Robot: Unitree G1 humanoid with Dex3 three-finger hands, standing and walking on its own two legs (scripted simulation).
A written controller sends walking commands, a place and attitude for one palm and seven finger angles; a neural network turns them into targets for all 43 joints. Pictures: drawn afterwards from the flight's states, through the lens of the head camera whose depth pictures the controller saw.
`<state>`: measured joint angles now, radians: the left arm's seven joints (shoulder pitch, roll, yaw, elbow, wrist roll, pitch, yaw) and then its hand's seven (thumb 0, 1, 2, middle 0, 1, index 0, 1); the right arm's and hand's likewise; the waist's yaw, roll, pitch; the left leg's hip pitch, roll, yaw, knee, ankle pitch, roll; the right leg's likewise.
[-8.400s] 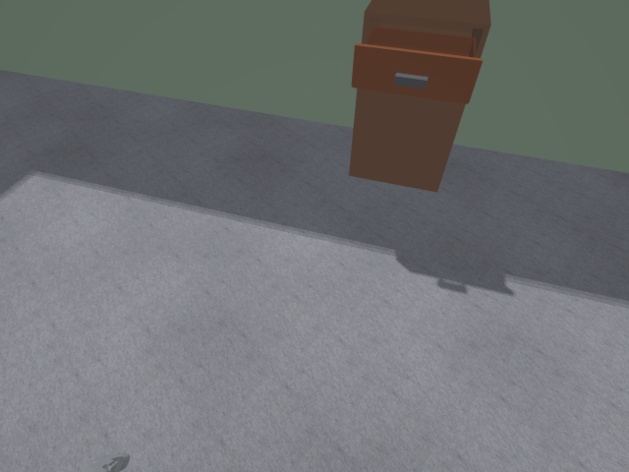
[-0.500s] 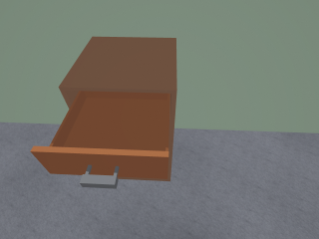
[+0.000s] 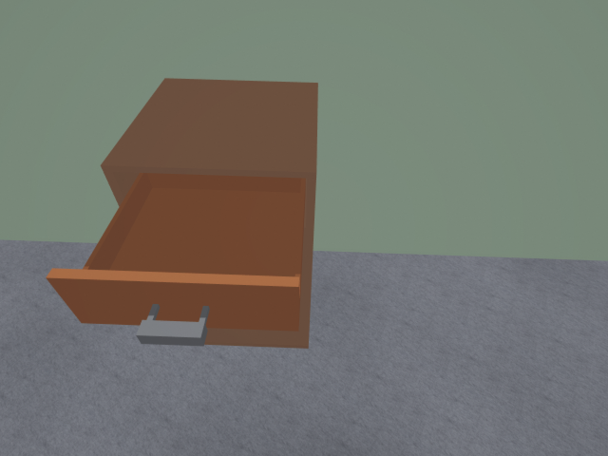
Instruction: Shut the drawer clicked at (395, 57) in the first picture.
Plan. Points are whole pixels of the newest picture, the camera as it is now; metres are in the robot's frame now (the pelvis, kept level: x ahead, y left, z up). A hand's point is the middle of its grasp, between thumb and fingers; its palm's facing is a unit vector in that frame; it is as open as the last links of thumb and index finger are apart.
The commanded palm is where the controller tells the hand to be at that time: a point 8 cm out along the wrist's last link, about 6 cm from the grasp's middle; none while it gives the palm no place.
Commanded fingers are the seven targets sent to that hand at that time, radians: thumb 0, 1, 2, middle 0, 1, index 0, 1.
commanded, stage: come to a stop and stand still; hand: left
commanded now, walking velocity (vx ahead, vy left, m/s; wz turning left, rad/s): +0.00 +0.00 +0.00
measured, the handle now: (176, 321) +0.35 +0.23 -0.08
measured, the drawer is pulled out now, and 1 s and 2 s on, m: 0.28 0.28 0.28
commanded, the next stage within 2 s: look again from close up in 0.18 s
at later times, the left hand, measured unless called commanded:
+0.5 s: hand out of the picture +0.01 +0.18 -0.17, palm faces +0.02 -0.99 -0.17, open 7.4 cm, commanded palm none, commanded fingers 0.00 0.90 0.90 -0.20 -0.30 -0.20 -0.30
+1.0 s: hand (143, 434) +0.17 +0.22 -0.06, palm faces +0.24 -0.95 -0.20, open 7.0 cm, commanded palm +0.12 +0.24 -0.06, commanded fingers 0.00 0.90 0.90 -0.38 -0.50 -0.38 -0.50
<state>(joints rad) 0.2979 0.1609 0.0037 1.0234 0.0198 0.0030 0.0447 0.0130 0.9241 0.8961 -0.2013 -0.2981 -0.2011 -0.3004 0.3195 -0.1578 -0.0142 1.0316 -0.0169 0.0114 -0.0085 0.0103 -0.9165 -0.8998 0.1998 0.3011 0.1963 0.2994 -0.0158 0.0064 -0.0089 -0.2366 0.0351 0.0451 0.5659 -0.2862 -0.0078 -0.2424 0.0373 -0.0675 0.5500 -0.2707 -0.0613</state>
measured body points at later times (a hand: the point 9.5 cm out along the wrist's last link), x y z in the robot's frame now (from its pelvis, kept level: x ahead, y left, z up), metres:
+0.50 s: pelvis +0.02 +0.02 +0.01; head +0.02 +0.02 +0.46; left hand +0.01 +0.23 -0.15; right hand +0.00 -0.19 -0.15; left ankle +0.01 +0.12 -0.73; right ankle +0.02 -0.08 -0.73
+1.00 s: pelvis +0.03 +0.03 +0.00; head +0.02 +0.02 +0.45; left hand +0.15 +0.27 -0.04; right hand +0.10 -0.22 -0.13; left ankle +0.01 +0.12 -0.73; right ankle +0.02 -0.08 -0.73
